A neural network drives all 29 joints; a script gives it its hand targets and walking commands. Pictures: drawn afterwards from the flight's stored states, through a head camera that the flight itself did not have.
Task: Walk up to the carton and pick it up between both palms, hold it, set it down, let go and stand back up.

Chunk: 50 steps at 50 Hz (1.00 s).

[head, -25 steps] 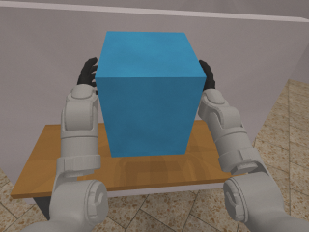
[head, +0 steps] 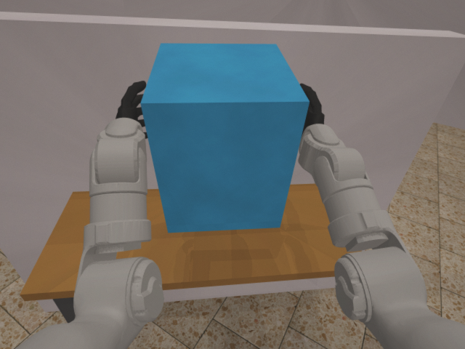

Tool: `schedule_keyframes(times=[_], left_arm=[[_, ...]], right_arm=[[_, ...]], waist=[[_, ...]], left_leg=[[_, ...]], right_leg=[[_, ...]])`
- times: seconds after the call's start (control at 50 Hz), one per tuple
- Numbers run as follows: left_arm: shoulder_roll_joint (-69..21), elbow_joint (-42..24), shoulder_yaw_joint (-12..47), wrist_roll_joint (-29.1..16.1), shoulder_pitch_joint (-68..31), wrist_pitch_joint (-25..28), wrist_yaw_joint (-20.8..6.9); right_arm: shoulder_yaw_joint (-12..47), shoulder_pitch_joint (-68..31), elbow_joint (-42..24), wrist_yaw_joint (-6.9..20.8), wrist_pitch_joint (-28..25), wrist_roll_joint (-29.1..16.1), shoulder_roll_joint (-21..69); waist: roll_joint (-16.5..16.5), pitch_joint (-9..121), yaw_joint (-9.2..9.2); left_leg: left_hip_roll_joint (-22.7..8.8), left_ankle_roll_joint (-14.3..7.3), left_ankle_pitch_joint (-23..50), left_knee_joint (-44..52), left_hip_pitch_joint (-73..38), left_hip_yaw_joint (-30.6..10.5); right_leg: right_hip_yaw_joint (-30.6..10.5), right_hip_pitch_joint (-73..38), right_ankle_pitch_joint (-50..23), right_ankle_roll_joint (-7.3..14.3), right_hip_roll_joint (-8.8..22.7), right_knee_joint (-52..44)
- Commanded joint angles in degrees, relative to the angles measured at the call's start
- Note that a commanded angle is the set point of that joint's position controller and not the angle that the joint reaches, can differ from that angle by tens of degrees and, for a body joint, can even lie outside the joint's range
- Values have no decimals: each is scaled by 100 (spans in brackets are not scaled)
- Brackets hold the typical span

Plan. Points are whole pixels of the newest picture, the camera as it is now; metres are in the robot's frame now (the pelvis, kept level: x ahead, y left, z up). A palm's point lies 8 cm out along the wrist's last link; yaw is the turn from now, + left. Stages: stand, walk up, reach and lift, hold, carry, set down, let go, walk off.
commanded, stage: hold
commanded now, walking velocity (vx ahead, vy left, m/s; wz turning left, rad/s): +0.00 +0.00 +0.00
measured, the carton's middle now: (222, 138) +0.40 +0.00 +0.23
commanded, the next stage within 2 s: none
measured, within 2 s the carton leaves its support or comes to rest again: neither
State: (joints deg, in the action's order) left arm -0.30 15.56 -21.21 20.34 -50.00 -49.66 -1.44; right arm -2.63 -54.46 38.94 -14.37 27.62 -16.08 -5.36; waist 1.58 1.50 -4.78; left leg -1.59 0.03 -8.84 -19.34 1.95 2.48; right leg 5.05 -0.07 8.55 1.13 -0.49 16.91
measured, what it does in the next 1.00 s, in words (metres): stands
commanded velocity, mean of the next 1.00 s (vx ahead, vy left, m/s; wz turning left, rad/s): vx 0.00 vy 0.00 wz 0.00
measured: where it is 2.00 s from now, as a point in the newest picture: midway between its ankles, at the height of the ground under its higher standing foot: outside the picture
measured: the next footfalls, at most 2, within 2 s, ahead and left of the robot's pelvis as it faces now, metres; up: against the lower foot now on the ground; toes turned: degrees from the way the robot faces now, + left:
none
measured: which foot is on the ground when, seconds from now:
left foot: down 0.00-1.00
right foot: down 0.00-1.00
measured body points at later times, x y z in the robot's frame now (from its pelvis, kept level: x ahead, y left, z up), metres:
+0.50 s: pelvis +0.01 +0.00 +0.00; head -0.07 +0.02 +0.44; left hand +0.39 +0.16 +0.26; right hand +0.39 -0.14 +0.27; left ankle +0.03 +0.12 -0.75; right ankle +0.02 -0.10 -0.75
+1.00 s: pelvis +0.00 +0.00 +0.00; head -0.07 +0.02 +0.44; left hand +0.38 +0.16 +0.27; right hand +0.39 -0.14 +0.27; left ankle +0.03 +0.12 -0.75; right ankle +0.02 -0.10 -0.75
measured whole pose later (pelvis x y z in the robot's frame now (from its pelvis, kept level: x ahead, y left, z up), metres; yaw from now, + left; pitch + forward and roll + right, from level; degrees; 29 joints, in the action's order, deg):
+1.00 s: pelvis +0.00 +0.00 +0.00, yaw +0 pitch -9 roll -1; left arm -0.4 13.0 -21.4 20.8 -48.5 -50.8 -2.5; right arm -1.2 -53.7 36.8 -15.8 29.5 -17.4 -5.2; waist 2.0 1.2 -4.6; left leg -1.7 0.2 -9.4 -19.6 0.9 2.2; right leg 5.2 -1.4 9.1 1.2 -0.6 16.9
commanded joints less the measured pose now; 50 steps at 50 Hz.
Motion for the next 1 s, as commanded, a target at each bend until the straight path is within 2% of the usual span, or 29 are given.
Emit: schedule_keyframes(times=[0.0, 0.04, 0.12, 0.14, 0.18, 0.24, 0.3, 0.32, 0.36, 0.4, 0.46, 0.52, 0.54, 0.56, 0.58, 0.66, 0.72, 0.78, 0.84, 0.92, 0.98], left_arm=[[-2987, -637, 2188, -1073, -3968, 409, -785], [-2978, -679, 2270, -1101, -3962, 409, -806], [-3043, -918, 2449, -1181, -3940, 395, -831], [-3043, -867, 2431, -1160, -3912, 382, -825], [-3055, -913, 2483, -1193, -3960, 393, -821], [-3047, -839, 2456, -1158, -3947, 366, -827], [-3047, -689, 2390, -1040, -3855, 328, -855], [-3068, -868, 2431, -1090, -3959, 359, -872], [-3068, -713, 2423, -1058, -3890, 332, -886], [-3143, -1100, 2608, -1219, -4006, 379, -878], [-3009, -951, 2457, -1130, -3885, 339, -893], [-3026, -931, 2427, -1097, -3870, 308, -914], [-3071, -956, 2433, -1086, -3844, 306, -920], [-3133, -1131, 2545, -1157, -3891, 325, -902], [-3098, -940, 2489, -1096, -3799, 298, -892], [-3108, -1252, 2622, -1219, -3882, 344, -842], [-3134, -1100, 2613, -1146, -3828, 306, -869], [-3119, -1054, 2505, -1037, -3876, 283, -912], [-3128, -1178, 2613, -1145, -3962, 310, -886], [-3035, -639, 2328, -977, -3928, 289, -884], [-3051, -684, 2311, -977, -3907, 299, -915]], right_arm=[[1816, -4686, -1716, 541, -215, -743, 3749], [1820, -4517, -1683, 495, -183, -773, 3727], [1992, -4543, -2083, 413, -170, -919, 3792], [2019, -4548, -2075, 402, -147, -948, 3775], [1978, -4504, -2076, 395, -116, -923, 3750], [1924, -4552, -2103, 403, -88, -870, 3720], [1780, -4448, -1839, 429, -61, -776, 3673], [1801, -4455, -1886, 434, -67, -783, 3729], [1757, -4399, -1747, 433, -33, -794, 3638], [1890, -4421, -1982, 428, -65, -910, 3726], [1905, -4325, -1931, 386, 2, -888, 3704], [1891, -4320, -1895, 391, 22, -882, 3660], [1941, -4397, -1999, 407, -10, -897, 3660], [2022, -4486, -2167, 410, -48, -965, 3697], [2001, -4471, -2124, 400, -32, -939, 3626], [2137, -4458, -2343, 388, -55, -1020, 3758], [1954, -4283, -2114, 379, 5, -916, 3619], [1875, -4341, -1925, 448, -2, -845, 3642], [1912, -4438, -2074, 461, -48, -896, 3668], [1699, -4469, -1701, 501, -24, -684, 3658], [1730, -4542, -1733, 511, -83, -712, 3669]], waist=[[-96, 2190, 82], [-197, 2134, -7], [-263, 2310, -40], [-280, 2253, -16], [-270, 2192, -88], [-301, 2101, -40], [-317, 1797, -57], [-283, 1929, -53], [-391, 1813, -96], [-381, 2235, -138], [-289, 2072, -105], [-303, 1953, -97], [-294, 2003, -31], [-288, 2268, -43], [-313, 2070, -40], [-262, 2383, -62], [-366, 2025, -137], [-361, 1839, -19], [-385, 2166, -72], [-281, 1676, 9], [-257, 1873, 41]], left_leg=[[380, -22, 1130, 131, -494, 2], [399, 25, 1194, 97, -573, -3], [445, 88, 1396, -15, -651, -32], [449, 82, 1387, -17, -632, -38], [433, 110, 1304, 0, -609, -50], [421, 72, 996, 82, -491, -37], [375, 69, 906, 190, -340, -30], [372, 73, 971, 175, -355, -32], [368, 121, 1061, 158, -437, -48], [378, 177, 1423, 38, -586, -66], [421, 138, 1307, 55, -587, -43], [400, 157, 1268, 100, -516, -45], [394, 150, 1315, 97, -496, -49], [384, 172, 1507, 34, -601, -59], [397, 171, 1500, 21, -614, -61], [430, 156, 1663, -69, -768, -78], [396, 199, 1326, 49, -654, -65], [352, 135, 1107, 207, -389, -35], [369, 168, 1376, 74, -592, -56], [356, 32, 658, 281, -280, -14], [355, 27, 867, 251, -342, -2]], right_leg=[[-175, -496, -769, -470, -354, -200], [-189, -462, -918, -495, -326, -215], [-182, -556, -1261, -526, -328, -169], [-187, -554, -1202, -516, -329, -177], [-175, -501, -1111, -513, -340, -186], [-189, -407, -808, -496, -311, -208], [-163, -430, -652, -457, -337, -218], [-162, -474, -704, -461, -343, -200], [-161, -436, -759, -434, -343, -219], [-153, -588, -1134, -446, -368, -136], [-165, -544, -1099, -514, -332, -176], [-141, -554, -973, -485, -365, -187], [-131, -581, -978, -472, -371, -175], [-126, -666, -1135, -464, -398, -141], [-140, -598, -1110, -463, -385, -175], [-152, -604, -1349, -507, -378, -138], [-137, -489, -1001, -478, -374, -183], [-117, -545, -656, -426, -386, -193], [-135, -596, -908, -435, -377, -150], [-153, -373, -337, -440, -326, -254], [-150, -530, -554, -430, -341, -217]])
